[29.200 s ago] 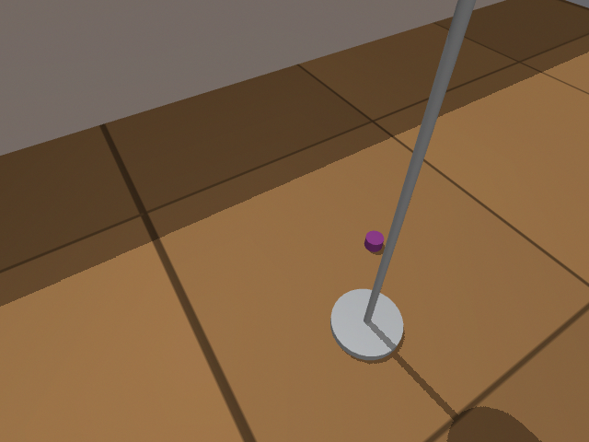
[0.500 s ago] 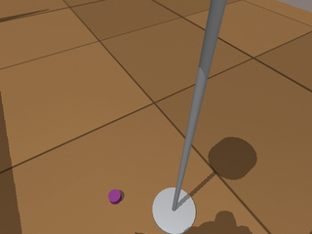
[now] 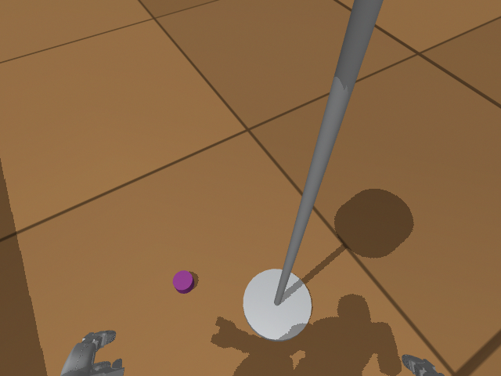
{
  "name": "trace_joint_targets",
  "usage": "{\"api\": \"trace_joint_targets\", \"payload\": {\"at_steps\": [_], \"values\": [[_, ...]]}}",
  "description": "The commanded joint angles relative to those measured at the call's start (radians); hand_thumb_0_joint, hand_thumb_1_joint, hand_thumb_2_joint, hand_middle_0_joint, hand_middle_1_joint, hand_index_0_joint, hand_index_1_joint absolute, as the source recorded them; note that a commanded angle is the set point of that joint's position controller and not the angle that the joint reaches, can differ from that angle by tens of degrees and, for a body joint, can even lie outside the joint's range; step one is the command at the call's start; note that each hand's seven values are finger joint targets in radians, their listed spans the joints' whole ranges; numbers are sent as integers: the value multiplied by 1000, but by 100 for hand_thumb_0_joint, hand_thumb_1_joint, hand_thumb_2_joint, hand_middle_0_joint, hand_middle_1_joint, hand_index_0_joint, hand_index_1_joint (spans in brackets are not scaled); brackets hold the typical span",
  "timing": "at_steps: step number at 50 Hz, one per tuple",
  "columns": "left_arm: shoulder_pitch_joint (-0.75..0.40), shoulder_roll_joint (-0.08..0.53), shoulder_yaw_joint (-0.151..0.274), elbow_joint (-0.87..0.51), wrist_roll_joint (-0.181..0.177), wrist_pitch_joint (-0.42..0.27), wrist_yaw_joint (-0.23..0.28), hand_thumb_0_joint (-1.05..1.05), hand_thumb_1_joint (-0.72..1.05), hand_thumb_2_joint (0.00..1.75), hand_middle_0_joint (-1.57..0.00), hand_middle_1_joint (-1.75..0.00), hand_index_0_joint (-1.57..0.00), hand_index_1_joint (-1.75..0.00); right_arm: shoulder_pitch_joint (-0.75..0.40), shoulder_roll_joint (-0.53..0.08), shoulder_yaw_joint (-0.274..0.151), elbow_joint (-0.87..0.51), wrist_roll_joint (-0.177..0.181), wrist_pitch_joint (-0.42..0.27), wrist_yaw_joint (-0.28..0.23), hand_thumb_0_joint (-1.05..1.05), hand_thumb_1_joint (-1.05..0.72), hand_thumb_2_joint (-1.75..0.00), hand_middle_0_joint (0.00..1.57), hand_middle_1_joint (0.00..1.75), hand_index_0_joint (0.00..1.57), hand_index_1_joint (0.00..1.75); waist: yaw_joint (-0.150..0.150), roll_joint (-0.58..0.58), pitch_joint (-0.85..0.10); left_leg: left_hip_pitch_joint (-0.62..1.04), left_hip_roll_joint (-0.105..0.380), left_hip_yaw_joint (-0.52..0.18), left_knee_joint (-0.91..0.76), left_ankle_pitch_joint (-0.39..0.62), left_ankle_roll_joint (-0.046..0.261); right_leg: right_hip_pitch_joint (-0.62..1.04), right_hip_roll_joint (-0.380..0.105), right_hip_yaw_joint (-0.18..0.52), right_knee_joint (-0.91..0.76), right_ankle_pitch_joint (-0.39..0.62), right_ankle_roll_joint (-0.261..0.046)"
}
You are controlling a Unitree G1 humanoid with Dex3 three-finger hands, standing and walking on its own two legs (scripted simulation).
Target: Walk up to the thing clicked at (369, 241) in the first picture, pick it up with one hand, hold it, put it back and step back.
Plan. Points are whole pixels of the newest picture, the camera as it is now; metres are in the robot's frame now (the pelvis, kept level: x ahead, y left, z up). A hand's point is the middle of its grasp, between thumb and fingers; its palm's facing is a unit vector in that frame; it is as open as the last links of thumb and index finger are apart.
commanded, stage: rise first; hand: left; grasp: from above
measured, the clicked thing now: (183, 282) +0.48 +0.27 -0.75
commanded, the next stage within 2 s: none
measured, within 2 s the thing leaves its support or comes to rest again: neither
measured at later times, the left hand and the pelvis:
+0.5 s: hand out of the picture +0.14 +0.26 -0.21, palm faces -0.15 -0.89 -0.43, open 14.0 cm; pelvis +0.00 +0.01 -0.06, yaw +0 degrees
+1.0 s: hand (125, 362) +0.18 +0.29 -0.32, palm faces -0.40 -0.67 -0.63, open 14.0 cm; pelvis -0.03 +0.01 -0.18, yaw +0 degrees
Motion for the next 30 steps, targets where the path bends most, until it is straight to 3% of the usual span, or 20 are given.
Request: {"api": "trace_joint_targets", "payload": {"at_steps": [1, 2, 3, 5, 8, 13, 18, 21, 27, 30], "values": [[76, 257, 116, -84, 94, 1, -15, 0, 2, 92, -8, -103, -12, -99, 90, -149, -82, -152, -13, -31, -7, 0, -92, -90, 20, 30, 20, 30, 46, 37, -343, 2, -50, -2, 82, 215, 7, 58, 17, 29, 67, 213, -26], [97, 266, 129, -134, 99, 12, -6, 0, -6, 94, -4, -107, -8, -103, 84, -147, -87, -177, -10, -32, -7, 0, -90, -89, 20, 30, 20, 30, 54, 54, -372, 8, -51, -5, 81, 229, 4, 66, 19, 30, 73, 221, -27], [104, 239, 112, -164, 102, 31, -1, 0, -14, 94, -5, -110, -9, -106, 78, -139, -82, -198, -7, -30, -7, 0, -91, -90, 20, 30, 20, 30, 50, 70, -357, 4, -50, -6, 78, 225, -1, 49, 21, 26, 76, 209, -27], [84, 193, 79, -193, 118, 73, 12, 0, -30, 96, -6, -109, -8, -106, 58, -133, -77, -234, -3, -29, -6, 0, -89, -89, 20, 30, 20, 30, 26, 43, -297, -25, -42, -16, 87, 216, -2, -7, 26, 17, 82, 191, -26], [65, 194, 77, -249, 128, 120, 24, 0, -50, 97, -7, -108, -7, -107, 37, -133, -80, -282, -2, -36, -2, 0, -87, -89, 20, 30, 20, 30, 9, 1, -264, -91, -28, -22, 139, 149, 2, -89, 34, 6, 125, 110, -25], [66, 159, 67, -358, 136, 121, 29, 0, -53, 99, -6, -106, -6, -106, 65, -123, -84, -308, -10, -70, 0, 0, -84, -88, 20, 30, 20, 30, -10, 6, -276, -173, -20, -30, 246, 78, 1, -218, 37, 7, 238, 36, -23], [133, 205, 101, -526, 175, 103, 31, 0, -56, 100, -5, -109, -5, -109, 60, -116, -91, -351, -17, -98, -4, 0, -85, -89, 20, 30, 20, 30, -2, 69, -385, -218, -13, -42, 357, 108, -2, -306, 32, 15, 359, 52, -24], [212, 187, 95, -586, 210, 126, 38, 0, -57, 99, -6, -110, -6, -110, 57, -115, -91, -368, -15, -106, -7, 0, -87, -89, 20, 30, 20, 30, 4, 94, -393, -228, -7, -55, 372, 110, -8, -338, 33, 13, 389, 35, -27], [285, 164, 74, -681, 223, 187, 43, 0, -55, 97, -6, -110, -6, -109, 45, -114, -91, -397, -17, -118, -7, 0, -87, -89, 20, 30, 20, 30, -16, 78, -395, -287, 5, -80, 439, 131, -2, -405, 34, 10, 444, 21, -25], [291, 155, 69, -710, 234, 202, 50, 0, -55, 97, -6, -109, -6, -108, 39, -104, -85, -412, -20, -130, -9, 0, -87, -89, 20, 30, 20, 30, -24, 41, -392, -360, -2, -74, 480, 88, 5, -423, 34, 12, 468, 14, -22]]}}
